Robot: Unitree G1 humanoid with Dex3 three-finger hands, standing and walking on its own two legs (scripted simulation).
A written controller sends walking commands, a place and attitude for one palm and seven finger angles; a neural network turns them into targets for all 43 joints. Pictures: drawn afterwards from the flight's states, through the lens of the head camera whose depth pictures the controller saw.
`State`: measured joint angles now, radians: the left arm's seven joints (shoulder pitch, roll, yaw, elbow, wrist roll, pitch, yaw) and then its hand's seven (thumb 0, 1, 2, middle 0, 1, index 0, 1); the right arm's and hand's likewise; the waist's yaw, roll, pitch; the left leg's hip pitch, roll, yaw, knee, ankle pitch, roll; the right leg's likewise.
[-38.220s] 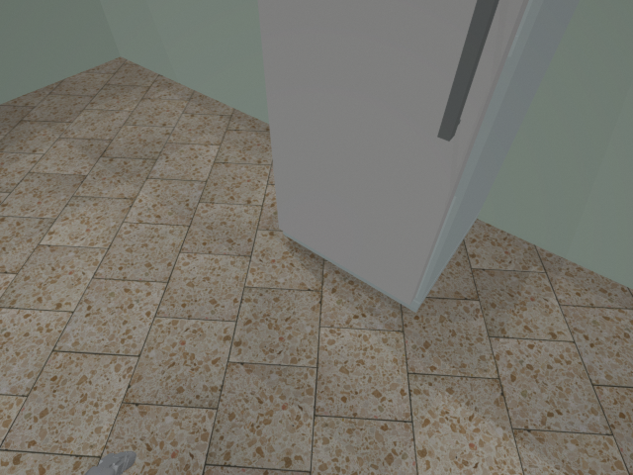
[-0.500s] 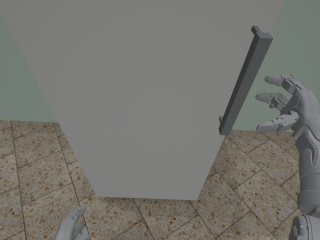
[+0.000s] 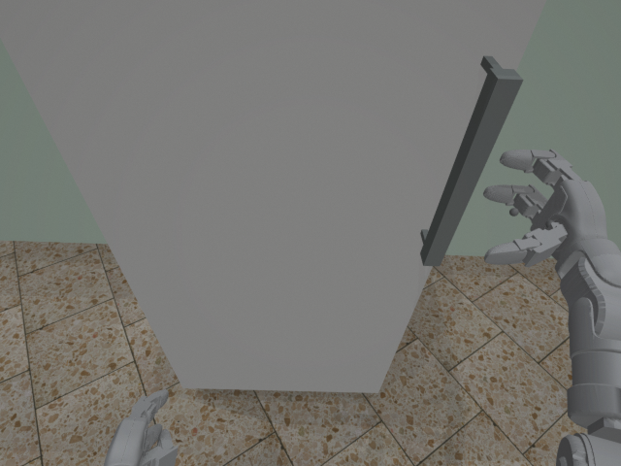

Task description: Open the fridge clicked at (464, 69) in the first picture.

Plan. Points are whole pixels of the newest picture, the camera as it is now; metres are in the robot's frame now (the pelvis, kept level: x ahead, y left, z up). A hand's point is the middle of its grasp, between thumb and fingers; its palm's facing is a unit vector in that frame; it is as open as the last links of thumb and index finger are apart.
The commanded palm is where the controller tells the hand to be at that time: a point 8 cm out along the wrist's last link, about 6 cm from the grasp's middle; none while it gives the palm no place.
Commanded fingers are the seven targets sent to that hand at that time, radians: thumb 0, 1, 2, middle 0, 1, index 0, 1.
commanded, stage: feel for the door with the fingertips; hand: right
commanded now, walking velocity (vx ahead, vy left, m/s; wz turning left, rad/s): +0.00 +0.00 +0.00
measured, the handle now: (455, 176) +0.46 -0.16 +0.17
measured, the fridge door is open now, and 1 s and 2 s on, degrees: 0 0 0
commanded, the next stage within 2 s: slide the fingers in behind the handle in 0.84 s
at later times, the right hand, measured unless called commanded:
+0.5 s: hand (492, 202) +0.39 -0.19 +0.18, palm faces -0.01 +1.00 -0.02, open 14.0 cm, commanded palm +0.37 -0.24 +0.18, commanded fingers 0.00 0.50 -0.30 0.30 1.20 0.30 1.20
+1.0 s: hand (493, 193) +0.42 -0.20 +0.18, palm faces +0.01 +1.00 +0.00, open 14.0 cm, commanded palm +0.39 -0.24 +0.18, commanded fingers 0.00 0.50 -0.30 0.30 1.20 0.30 1.20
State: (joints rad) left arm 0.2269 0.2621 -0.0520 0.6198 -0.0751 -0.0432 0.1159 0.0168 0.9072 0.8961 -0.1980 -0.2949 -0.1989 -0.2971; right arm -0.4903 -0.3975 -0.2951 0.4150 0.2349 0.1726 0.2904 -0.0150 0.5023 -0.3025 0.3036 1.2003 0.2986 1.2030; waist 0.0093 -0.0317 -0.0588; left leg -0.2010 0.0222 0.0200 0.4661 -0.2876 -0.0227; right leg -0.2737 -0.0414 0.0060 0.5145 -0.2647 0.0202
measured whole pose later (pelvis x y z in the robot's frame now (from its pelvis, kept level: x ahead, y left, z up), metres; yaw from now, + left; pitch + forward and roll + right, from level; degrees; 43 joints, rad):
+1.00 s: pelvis +0.00 +0.00 +0.00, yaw +1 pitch +2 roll +1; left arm 0.27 0.26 -0.04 0.65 -0.06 -0.01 0.11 0.02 0.91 0.90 -0.20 -0.29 -0.20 -0.30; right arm -0.62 -0.40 -0.29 0.59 0.19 0.15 0.23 -0.01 0.50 -0.30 0.30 1.20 0.30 1.20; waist 0.04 -0.02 -0.06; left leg -0.21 0.02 0.01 0.46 -0.28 -0.02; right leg -0.28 -0.05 -0.01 0.51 -0.26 0.02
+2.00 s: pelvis -0.01 +0.00 +0.00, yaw +0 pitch +0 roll +1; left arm 0.24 0.25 -0.05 0.67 -0.07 -0.02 0.11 0.02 0.91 0.90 -0.20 -0.29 -0.20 -0.30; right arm -0.56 -0.32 -0.21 0.44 0.20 0.19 0.17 -0.01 0.50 -0.30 0.30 1.22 0.30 1.22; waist 0.01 -0.03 -0.04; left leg -0.18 0.02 0.03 0.45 -0.27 -0.02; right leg -0.25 -0.04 0.01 0.49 -0.25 0.02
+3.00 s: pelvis +0.01 +0.01 +0.00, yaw +0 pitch +0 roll +0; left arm 0.21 0.24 -0.05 0.65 -0.05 0.01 0.11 0.02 0.91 0.90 -0.20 -0.29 -0.20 -0.30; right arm -0.51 -0.26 -0.19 0.35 0.19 0.25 0.13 -0.01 0.44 -0.33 0.31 1.21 0.31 1.21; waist 0.01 -0.03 -0.05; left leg -0.15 0.02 0.01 0.43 -0.29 -0.02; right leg -0.21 -0.04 0.00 0.46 -0.26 0.03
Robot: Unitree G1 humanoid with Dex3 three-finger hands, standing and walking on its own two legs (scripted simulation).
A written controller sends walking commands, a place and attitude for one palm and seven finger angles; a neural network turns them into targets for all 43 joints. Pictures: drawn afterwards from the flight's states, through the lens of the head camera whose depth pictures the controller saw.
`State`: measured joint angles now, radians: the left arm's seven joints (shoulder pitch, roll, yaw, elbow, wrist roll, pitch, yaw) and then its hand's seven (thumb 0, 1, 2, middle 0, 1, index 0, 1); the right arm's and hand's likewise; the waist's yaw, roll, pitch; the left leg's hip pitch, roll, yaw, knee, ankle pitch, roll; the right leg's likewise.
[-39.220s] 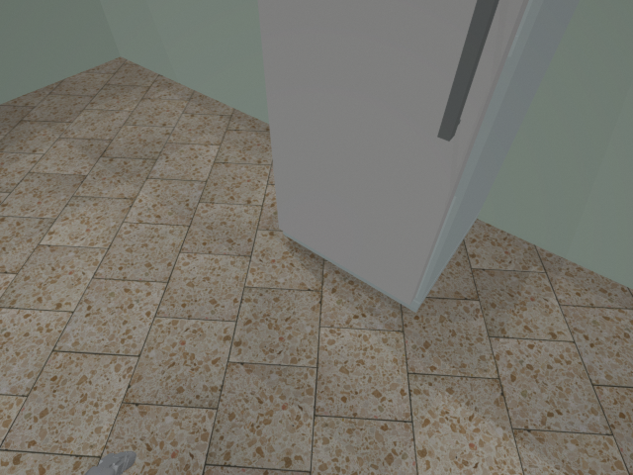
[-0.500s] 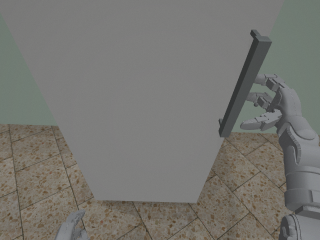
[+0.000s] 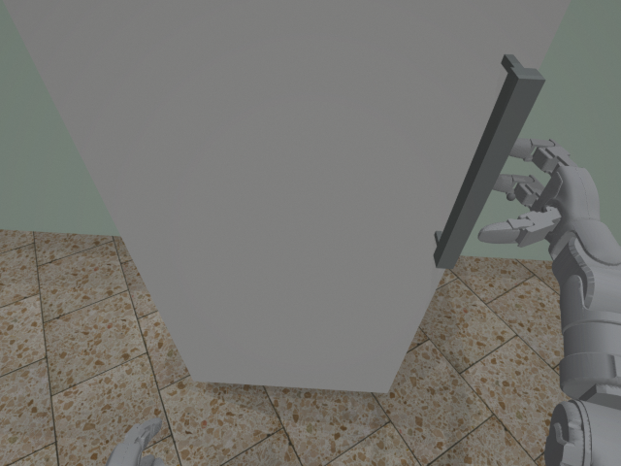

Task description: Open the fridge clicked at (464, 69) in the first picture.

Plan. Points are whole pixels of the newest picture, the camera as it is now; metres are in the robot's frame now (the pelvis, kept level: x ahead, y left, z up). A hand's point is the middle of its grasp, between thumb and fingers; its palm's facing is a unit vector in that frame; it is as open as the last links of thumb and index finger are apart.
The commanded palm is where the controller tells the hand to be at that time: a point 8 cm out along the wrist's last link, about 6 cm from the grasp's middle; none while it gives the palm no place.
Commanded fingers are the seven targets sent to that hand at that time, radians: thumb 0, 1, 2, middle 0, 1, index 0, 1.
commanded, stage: slide the fingers in behind the handle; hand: right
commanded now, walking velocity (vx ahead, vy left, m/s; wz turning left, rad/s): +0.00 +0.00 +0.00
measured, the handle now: (471, 177) +0.46 -0.17 +0.17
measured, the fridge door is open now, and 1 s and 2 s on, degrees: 0 0 0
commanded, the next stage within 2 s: grip the handle and tug to test in 1.76 s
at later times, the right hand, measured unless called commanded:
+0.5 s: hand (507, 211) +0.38 -0.18 +0.19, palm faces -0.01 +1.00 -0.01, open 14.0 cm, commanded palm +0.36 -0.24 +0.18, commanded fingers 0.00 0.50 -0.30 0.30 1.20 0.30 1.20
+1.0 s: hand (502, 209) +0.38 -0.18 +0.18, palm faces +0.01 +1.00 +0.00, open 14.0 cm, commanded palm +0.37 -0.22 +0.18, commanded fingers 0.00 0.50 -0.30 0.30 1.20 0.30 1.20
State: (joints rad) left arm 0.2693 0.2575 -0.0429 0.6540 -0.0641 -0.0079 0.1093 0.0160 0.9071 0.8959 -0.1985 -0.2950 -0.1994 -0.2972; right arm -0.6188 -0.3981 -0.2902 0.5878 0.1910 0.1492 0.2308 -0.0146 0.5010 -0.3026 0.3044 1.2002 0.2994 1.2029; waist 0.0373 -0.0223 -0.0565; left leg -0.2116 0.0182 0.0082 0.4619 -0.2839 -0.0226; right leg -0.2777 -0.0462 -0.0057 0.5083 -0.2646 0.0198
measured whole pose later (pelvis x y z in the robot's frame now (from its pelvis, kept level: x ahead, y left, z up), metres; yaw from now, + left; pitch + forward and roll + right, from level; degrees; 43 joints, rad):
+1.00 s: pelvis -0.01 +0.00 +0.00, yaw -1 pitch +0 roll +1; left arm 0.24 0.25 -0.05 0.67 -0.07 -0.02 0.11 0.02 0.91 0.90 -0.20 -0.29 -0.20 -0.30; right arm -0.56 -0.32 -0.21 0.44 0.20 0.19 0.17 -0.01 0.50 -0.30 0.30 1.22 0.30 1.22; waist 0.01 -0.03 -0.04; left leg -0.18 0.02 0.03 0.45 -0.27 -0.02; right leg -0.25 -0.04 0.01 0.49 -0.25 0.02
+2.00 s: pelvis +0.01 +0.01 +0.00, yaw +0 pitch +0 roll +0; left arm 0.21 0.24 -0.05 0.65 -0.05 0.01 0.11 0.02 0.91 0.90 -0.20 -0.29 -0.20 -0.30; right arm -0.51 -0.26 -0.19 0.35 0.19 0.25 0.13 -0.01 0.44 -0.33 0.31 1.21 0.31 1.21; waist 0.01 -0.03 -0.05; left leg -0.15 0.02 0.01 0.43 -0.29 -0.02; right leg -0.21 -0.04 0.00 0.46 -0.26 0.03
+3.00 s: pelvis +0.01 +0.00 +0.00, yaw +1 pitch +0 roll +0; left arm 0.20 0.23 -0.05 0.63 -0.05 0.02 0.10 0.02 0.91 0.90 -0.20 -0.29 -0.20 -0.30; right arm -0.46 -0.25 -0.19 0.28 0.18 0.27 0.11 0.01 -0.66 -0.80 0.31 1.34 0.31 1.35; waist 0.01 -0.03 -0.06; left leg -0.14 0.02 0.00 0.42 -0.28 -0.02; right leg -0.19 -0.05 -0.02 0.45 -0.26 0.02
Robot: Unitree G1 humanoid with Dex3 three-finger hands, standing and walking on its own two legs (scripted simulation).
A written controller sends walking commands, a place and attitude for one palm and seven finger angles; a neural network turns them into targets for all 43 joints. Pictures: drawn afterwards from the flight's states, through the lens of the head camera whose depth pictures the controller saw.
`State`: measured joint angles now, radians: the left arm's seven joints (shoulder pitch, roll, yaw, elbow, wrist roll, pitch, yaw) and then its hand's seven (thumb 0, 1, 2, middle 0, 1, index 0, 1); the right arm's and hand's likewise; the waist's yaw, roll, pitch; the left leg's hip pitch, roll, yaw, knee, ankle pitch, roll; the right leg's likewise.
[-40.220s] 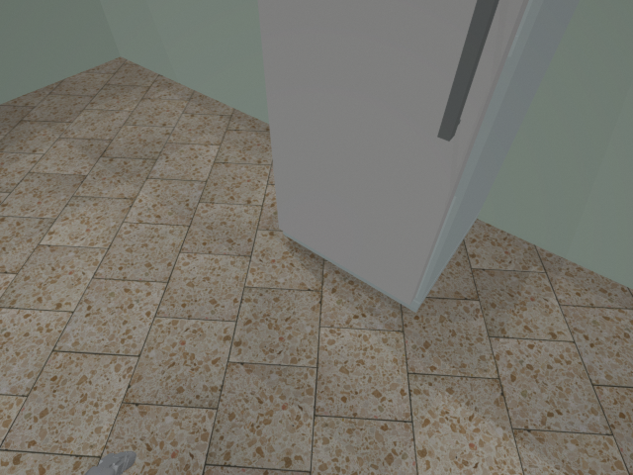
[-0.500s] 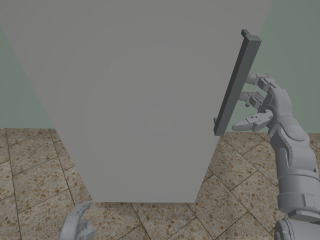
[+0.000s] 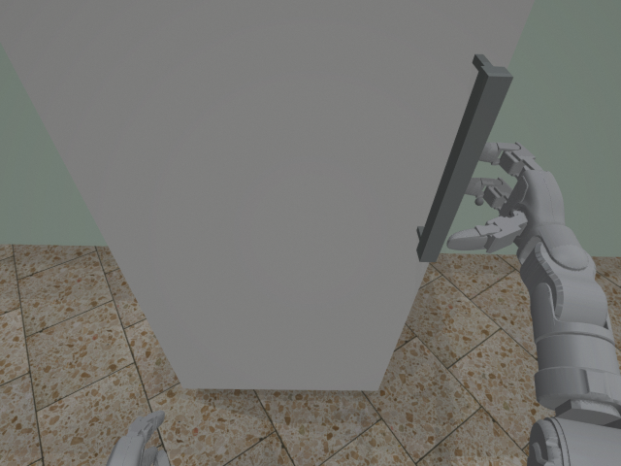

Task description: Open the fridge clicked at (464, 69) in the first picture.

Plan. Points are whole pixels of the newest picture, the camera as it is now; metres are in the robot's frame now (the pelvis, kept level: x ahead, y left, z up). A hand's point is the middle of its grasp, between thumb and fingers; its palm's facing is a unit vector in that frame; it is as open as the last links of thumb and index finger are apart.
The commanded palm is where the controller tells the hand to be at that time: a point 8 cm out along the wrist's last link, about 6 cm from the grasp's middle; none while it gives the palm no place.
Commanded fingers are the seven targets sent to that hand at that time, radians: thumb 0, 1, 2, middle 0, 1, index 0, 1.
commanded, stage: slide the fingers in behind the handle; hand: right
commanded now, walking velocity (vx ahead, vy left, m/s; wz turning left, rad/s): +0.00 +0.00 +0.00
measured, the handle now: (449, 172) +0.47 -0.16 +0.17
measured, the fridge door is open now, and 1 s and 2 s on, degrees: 0 0 0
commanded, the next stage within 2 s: grip the handle and tug to test in 0.76 s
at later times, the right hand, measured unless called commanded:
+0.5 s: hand (452, 196) +0.41 -0.15 +0.18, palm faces -0.07 +1.00 +0.00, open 14.1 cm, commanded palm +0.38 -0.20 +0.18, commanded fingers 0.00 0.50 -0.30 0.30 1.20 0.30 1.20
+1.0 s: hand (450, 195) +0.41 -0.14 +0.18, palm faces -0.03 +1.00 +0.00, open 13.6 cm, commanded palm +0.38 -0.20 +0.18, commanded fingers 0.00 0.13 -0.46 0.34 1.25 0.34 1.25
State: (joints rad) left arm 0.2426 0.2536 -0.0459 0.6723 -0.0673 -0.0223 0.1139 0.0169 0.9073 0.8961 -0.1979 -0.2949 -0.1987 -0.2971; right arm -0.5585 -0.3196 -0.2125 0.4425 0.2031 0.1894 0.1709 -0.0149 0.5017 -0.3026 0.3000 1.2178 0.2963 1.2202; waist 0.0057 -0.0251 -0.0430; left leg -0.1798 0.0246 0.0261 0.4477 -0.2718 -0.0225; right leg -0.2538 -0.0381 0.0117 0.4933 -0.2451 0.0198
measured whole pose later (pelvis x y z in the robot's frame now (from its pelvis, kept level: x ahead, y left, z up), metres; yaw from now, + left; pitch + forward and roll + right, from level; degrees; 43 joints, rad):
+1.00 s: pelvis +0.02 +0.01 +0.00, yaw +1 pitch +0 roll +0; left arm 0.21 0.24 -0.05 0.65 -0.05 0.01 0.11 0.02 0.91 0.90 -0.20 -0.29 -0.20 -0.30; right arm -0.51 -0.26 -0.19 0.35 0.19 0.25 0.13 -0.01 0.44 -0.33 0.31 1.21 0.31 1.21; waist 0.01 -0.03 -0.05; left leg -0.15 0.02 0.01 0.43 -0.29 -0.02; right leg -0.21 -0.04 0.00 0.46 -0.26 0.03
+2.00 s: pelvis +0.02 +0.00 +0.00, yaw +2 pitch +0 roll +0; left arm 0.20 0.23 -0.05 0.63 -0.05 0.02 0.10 0.02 0.91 0.90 -0.20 -0.29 -0.20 -0.30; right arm -0.46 -0.25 -0.19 0.28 0.18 0.27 0.11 0.01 -0.66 -0.80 0.31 1.34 0.31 1.35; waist 0.01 -0.03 -0.06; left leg -0.14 0.02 0.00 0.42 -0.28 -0.02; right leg -0.19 -0.05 -0.02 0.45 -0.26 0.02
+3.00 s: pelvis +0.13 +0.00 +0.02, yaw +11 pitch +6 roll +1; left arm 0.23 0.22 -0.06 0.52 -0.04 0.03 0.02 0.02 0.91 0.90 -0.20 -0.29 -0.20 -0.30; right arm 0.31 -0.19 -0.27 -0.58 0.25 0.39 0.08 -0.01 -0.73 -0.77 0.23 1.31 0.17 1.36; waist -0.02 -0.05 -0.17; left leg -0.13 0.02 0.06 0.41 -0.19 0.00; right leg -0.12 -0.06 -0.06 0.46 -0.23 0.01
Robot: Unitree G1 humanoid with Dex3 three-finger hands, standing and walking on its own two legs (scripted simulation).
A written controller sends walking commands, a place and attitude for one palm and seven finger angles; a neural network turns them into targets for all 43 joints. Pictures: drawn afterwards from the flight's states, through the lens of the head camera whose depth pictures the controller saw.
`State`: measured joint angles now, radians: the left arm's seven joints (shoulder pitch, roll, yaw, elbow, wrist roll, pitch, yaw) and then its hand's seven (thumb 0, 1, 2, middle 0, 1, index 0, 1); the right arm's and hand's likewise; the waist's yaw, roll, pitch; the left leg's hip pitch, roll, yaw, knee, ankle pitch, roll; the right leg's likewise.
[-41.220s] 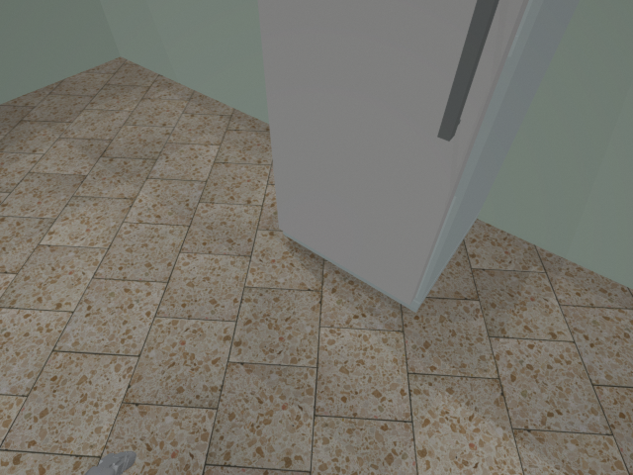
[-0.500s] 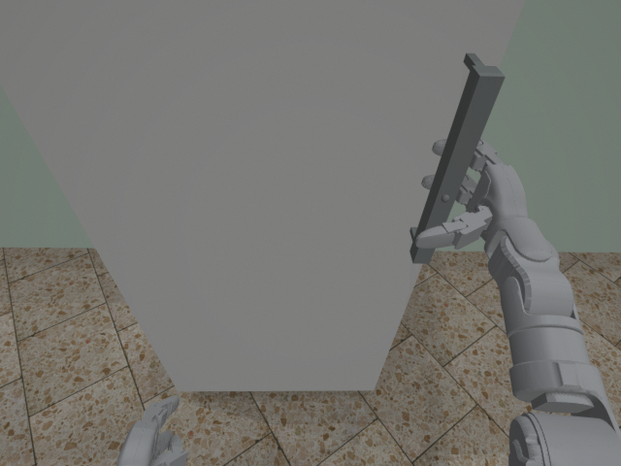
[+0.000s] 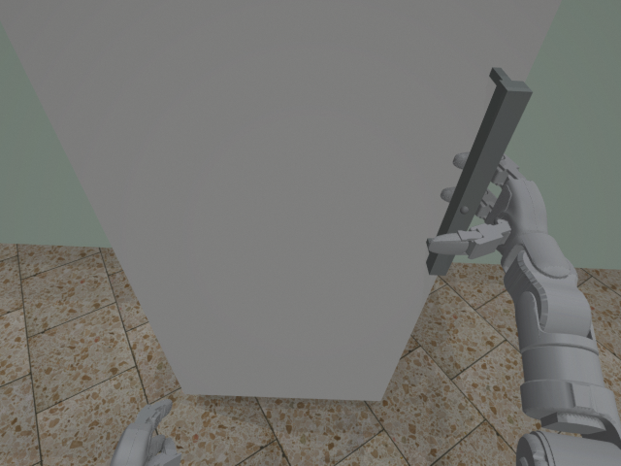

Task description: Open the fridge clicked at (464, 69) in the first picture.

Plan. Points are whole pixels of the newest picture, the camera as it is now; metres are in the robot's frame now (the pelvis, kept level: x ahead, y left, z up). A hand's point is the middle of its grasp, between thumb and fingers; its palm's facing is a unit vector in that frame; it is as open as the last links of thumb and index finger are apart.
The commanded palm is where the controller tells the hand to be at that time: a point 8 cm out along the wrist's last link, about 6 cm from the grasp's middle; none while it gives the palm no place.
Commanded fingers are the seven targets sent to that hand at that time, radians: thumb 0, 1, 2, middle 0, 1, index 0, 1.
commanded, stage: grip the handle and tug to test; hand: right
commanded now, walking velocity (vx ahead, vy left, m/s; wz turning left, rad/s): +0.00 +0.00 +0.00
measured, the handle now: (462, 186) +0.45 -0.17 +0.17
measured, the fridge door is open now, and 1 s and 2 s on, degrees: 0 0 1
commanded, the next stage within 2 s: pull the door a little, standing still in 1.28 s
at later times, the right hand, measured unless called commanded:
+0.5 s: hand (464, 208) +0.39 -0.16 +0.18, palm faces -0.01 +1.00 +0.00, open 6.5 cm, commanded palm +0.36 -0.20 +0.18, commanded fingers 0.00 -0.90 -0.90 0.45 1.40 0.45 1.40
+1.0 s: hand (461, 209) +0.39 -0.15 +0.18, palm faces -0.02 +1.00 +0.00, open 6.3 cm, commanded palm +0.35 -0.20 +0.18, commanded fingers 0.00 -0.90 -0.90 0.45 1.40 0.45 1.40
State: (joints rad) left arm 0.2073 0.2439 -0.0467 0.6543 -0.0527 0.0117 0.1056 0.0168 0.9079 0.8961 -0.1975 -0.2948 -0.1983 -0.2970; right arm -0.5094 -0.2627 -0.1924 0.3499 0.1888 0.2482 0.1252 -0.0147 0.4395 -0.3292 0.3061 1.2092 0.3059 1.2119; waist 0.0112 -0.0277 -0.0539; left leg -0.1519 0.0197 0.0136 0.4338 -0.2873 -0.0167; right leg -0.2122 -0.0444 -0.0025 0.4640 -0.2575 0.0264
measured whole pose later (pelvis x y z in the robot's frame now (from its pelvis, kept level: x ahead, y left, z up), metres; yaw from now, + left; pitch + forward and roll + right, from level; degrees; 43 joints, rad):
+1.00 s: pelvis +0.01 +0.00 +0.00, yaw +1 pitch +0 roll +0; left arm 0.20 0.23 -0.05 0.63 -0.05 0.02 0.10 0.02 0.91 0.90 -0.20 -0.29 -0.20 -0.30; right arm -0.46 -0.25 -0.19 0.28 0.18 0.27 0.11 0.01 -0.66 -0.80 0.31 1.34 0.31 1.35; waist 0.01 -0.03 -0.06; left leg -0.14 0.02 0.00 0.42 -0.28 -0.02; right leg -0.19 -0.05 -0.02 0.45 -0.26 0.02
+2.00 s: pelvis +0.12 +0.00 +0.02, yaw +10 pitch +6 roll +1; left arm 0.23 0.22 -0.06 0.52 -0.04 0.03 0.02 0.02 0.91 0.90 -0.20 -0.29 -0.20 -0.30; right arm 0.31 -0.19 -0.27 -0.58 0.25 0.39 0.08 -0.01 -0.73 -0.77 0.23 1.31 0.17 1.36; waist -0.02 -0.05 -0.17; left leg -0.13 0.02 0.06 0.41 -0.19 0.00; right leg -0.12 -0.06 -0.06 0.46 -0.23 0.01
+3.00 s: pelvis +0.14 +0.02 +0.02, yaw -1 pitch +3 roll +6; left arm 0.21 0.11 -0.04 0.62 0.02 -0.10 0.03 0.02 0.90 0.90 -0.20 -0.30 -0.20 -0.30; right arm 0.23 -0.28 -0.05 -0.55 0.03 -0.08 -0.14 0.01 -0.64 -0.80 0.46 1.40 0.25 1.39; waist 0.01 -0.03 0.07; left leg -0.34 -0.05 -0.03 0.84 -0.46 -0.04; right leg -0.26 -0.08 0.12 0.32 -0.12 0.01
